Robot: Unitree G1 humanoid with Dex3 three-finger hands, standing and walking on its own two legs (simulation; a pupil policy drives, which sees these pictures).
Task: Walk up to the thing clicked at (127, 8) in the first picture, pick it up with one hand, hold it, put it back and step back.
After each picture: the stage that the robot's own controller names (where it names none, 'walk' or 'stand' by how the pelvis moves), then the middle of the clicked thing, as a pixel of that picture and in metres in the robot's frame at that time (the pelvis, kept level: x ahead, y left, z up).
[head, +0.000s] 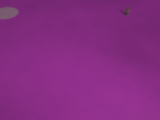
stand; (127, 11) +2.23 -0.71 -0.72
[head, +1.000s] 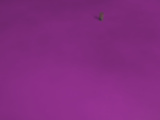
walk; (101, 16) +2.17 -0.15 -0.69
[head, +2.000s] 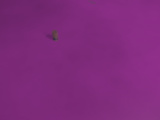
walk; (55, 35) +1.52 +0.35 -0.71
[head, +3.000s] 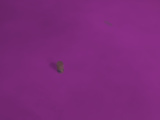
walk; (60, 67) +1.02 +0.28 -0.71
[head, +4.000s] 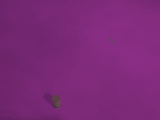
walk; (56, 101) +0.65 +0.20 -0.70
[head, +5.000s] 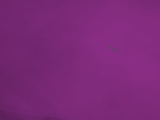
stand; out of the picture +0.43 +0.19 -0.70
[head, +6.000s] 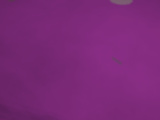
stand; out of the picture +0.39 +0.18 -0.72
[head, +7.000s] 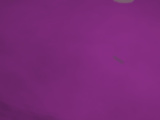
stand; out of the picture +0.39 +0.17 -0.73
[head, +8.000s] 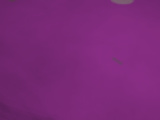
stand; out of the picture +0.39 +0.19 -0.73
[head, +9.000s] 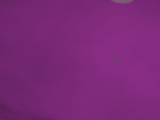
stand; out of the picture +0.38 +0.19 -0.73
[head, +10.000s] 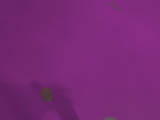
go down; (47, 94) +0.44 +0.18 -0.55
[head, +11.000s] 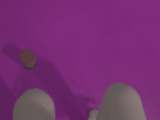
go down; (28, 60) +0.49 +0.20 -0.32
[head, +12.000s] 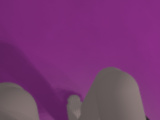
close in; out of the picture +0.48 +0.23 -0.25
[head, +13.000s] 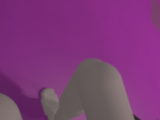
close; out of the picture +0.47 +0.27 -0.23
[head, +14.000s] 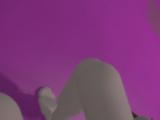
lift; out of the picture +0.45 +0.25 -0.24
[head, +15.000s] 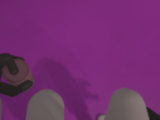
lift; (20, 76) +0.35 +0.21 -0.06
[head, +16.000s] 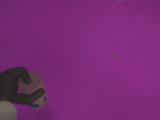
hold; (34, 91) +0.33 +0.16 +0.05
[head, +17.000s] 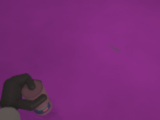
hold; (38, 98) +0.32 +0.16 -0.01
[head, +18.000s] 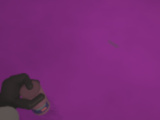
crouch; (36, 98) +0.33 +0.17 -0.03
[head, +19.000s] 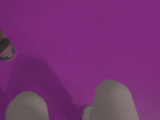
crouch; out of the picture +0.48 +0.21 -0.11
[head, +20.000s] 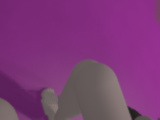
lower; out of the picture +0.46 +0.28 -0.24
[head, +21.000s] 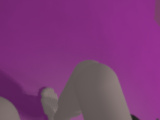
lower; out of the picture +0.46 +0.28 -0.24
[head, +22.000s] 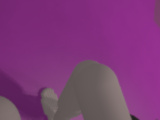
lower; out of the picture +0.46 +0.27 -0.24
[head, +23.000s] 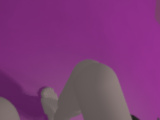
lower; out of the picture +0.46 +0.27 -0.24
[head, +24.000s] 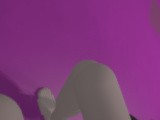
open; out of the picture +0.46 +0.26 -0.25
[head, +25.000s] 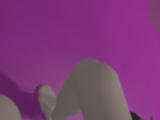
stand; out of the picture +0.45 +0.26 -0.25
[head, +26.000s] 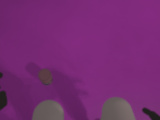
walk; (45, 77) +0.46 +0.17 -0.43
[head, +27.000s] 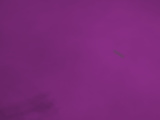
stand; out of the picture +0.38 +0.16 -0.66
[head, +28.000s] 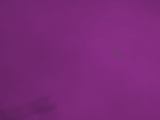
stand; out of the picture +0.39 +0.17 -0.67
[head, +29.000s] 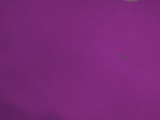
stand; out of the picture +0.39 +0.16 -0.71
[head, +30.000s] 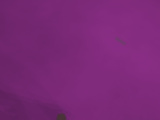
walk; out of the picture +0.43 +0.15 -0.71
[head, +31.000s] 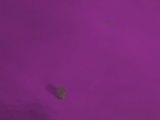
walk; (60, 93) +0.59 +0.12 -0.71
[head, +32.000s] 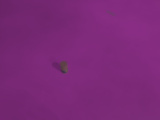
walk; (64, 67) +0.91 +0.21 -0.70
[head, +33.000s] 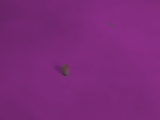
stand; (65, 70) +1.00 +0.17 -0.71
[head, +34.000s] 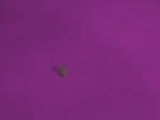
stand; (63, 71) +1.01 +0.19 -0.73
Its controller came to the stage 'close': yes
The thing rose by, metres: 0.72
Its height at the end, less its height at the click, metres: +0.00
